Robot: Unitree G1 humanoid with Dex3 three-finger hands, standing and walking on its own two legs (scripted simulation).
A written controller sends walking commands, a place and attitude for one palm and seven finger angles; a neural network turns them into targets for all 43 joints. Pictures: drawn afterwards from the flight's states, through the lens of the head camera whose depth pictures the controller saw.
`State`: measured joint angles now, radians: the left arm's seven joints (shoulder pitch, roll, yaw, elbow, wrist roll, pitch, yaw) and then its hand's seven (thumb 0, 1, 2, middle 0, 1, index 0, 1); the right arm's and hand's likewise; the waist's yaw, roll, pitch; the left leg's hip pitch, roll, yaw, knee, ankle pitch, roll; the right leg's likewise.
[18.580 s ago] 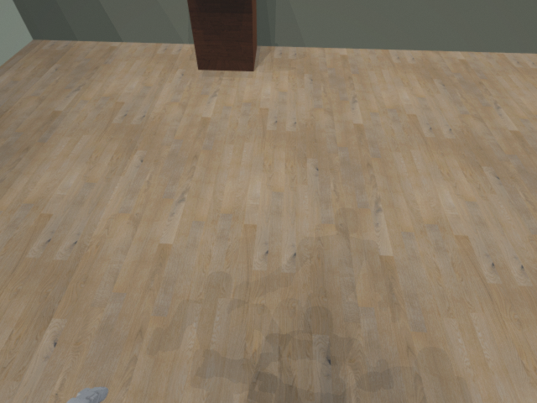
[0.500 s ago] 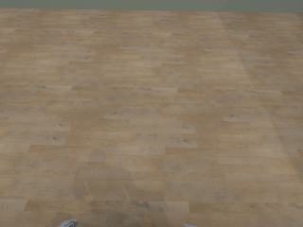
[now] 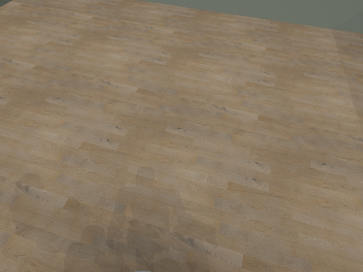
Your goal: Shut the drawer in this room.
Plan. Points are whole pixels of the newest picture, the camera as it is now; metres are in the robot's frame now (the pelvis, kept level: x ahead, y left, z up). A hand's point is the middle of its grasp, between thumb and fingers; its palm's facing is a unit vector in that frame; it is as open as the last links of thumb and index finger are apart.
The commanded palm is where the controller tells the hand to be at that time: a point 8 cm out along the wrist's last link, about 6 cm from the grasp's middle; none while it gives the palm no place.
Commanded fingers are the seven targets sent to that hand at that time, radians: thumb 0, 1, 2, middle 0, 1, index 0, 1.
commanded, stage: turn or walk to find it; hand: left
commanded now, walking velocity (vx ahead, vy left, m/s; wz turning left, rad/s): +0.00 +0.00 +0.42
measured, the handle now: out of the picture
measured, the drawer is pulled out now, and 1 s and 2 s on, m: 0.17 0.17 0.17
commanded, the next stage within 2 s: none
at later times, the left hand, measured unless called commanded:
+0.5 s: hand out of the picture +0.05 +0.20 -0.14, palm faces +0.20 -0.94 -0.27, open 7.3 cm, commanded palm none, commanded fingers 0.00 0.90 0.90 -0.20 -0.30 -0.20 -0.30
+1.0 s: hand out of the picture -0.14 +0.22 -0.18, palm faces +0.46 -0.85 -0.25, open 7.4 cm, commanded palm none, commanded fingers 0.00 0.90 0.90 -0.20 -0.30 -0.20 -0.30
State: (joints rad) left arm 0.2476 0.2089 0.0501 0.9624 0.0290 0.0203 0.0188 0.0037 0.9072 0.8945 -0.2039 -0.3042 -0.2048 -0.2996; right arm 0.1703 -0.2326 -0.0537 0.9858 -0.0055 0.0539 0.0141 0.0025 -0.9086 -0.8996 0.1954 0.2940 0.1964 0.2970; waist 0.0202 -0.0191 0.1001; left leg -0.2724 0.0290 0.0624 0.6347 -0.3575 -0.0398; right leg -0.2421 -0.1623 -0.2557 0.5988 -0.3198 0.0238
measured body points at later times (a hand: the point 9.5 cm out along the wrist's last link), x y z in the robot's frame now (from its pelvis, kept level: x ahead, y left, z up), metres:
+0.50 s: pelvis -0.02 -0.02 +0.00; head +0.01 -0.04 +0.45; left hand +0.04 +0.25 -0.12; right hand +0.08 -0.25 -0.16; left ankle -0.01 +0.12 -0.72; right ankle +0.00 -0.12 -0.73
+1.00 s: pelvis -0.07 +0.01 +0.00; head -0.04 +0.05 +0.45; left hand -0.16 +0.26 -0.16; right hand +0.12 -0.18 -0.13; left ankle -0.12 +0.10 -0.73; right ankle -0.02 -0.12 -0.68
